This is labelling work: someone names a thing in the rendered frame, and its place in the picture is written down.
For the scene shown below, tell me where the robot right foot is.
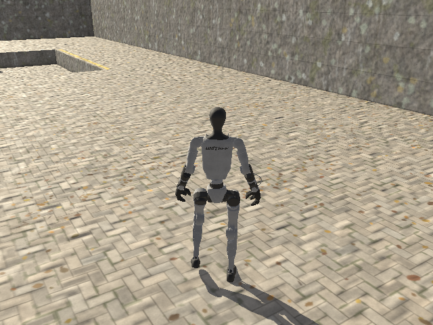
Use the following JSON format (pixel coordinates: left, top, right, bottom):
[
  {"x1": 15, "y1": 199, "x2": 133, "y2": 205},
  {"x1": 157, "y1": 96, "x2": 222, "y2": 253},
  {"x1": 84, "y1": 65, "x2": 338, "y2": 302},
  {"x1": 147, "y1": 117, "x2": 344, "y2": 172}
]
[{"x1": 227, "y1": 265, "x2": 236, "y2": 282}]

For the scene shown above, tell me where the left robot hand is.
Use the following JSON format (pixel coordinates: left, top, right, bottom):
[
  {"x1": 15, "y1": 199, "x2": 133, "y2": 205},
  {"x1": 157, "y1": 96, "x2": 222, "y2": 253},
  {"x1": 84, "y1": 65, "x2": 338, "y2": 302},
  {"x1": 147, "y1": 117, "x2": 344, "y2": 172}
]
[{"x1": 175, "y1": 188, "x2": 191, "y2": 202}]

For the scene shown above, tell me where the left robot shin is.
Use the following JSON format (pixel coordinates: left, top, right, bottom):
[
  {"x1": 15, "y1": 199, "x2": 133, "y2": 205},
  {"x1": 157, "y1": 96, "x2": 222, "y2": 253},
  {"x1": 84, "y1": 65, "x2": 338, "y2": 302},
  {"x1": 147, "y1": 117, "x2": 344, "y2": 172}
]
[{"x1": 193, "y1": 213, "x2": 202, "y2": 259}]

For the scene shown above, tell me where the robot left forearm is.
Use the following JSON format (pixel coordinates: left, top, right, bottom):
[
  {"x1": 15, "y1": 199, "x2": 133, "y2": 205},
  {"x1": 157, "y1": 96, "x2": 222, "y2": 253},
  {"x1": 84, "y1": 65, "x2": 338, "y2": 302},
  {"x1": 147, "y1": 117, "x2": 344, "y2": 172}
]
[{"x1": 177, "y1": 163, "x2": 191, "y2": 190}]

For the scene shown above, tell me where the left robot upper arm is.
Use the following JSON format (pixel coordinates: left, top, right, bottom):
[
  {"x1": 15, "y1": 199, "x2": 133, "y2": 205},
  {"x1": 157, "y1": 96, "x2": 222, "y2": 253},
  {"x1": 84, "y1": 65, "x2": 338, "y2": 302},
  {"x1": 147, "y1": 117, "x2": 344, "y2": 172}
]
[{"x1": 184, "y1": 136, "x2": 203, "y2": 174}]

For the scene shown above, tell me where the right robot hand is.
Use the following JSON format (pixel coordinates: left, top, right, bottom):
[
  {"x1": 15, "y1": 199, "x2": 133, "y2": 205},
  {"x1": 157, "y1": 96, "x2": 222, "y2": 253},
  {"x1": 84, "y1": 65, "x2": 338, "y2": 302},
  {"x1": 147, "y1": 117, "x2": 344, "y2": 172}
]
[{"x1": 246, "y1": 189, "x2": 261, "y2": 206}]

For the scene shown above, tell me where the robot right forearm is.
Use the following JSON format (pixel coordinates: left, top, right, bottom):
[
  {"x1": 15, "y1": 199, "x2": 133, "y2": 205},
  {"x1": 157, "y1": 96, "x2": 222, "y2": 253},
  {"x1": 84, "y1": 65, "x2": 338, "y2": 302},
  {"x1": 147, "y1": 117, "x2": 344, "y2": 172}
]
[{"x1": 244, "y1": 164, "x2": 259, "y2": 192}]

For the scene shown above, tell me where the right robot upper arm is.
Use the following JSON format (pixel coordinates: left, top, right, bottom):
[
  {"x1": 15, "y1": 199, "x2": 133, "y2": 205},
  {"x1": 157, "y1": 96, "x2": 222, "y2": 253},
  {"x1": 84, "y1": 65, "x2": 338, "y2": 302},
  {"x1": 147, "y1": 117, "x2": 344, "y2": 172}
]
[{"x1": 231, "y1": 137, "x2": 251, "y2": 175}]

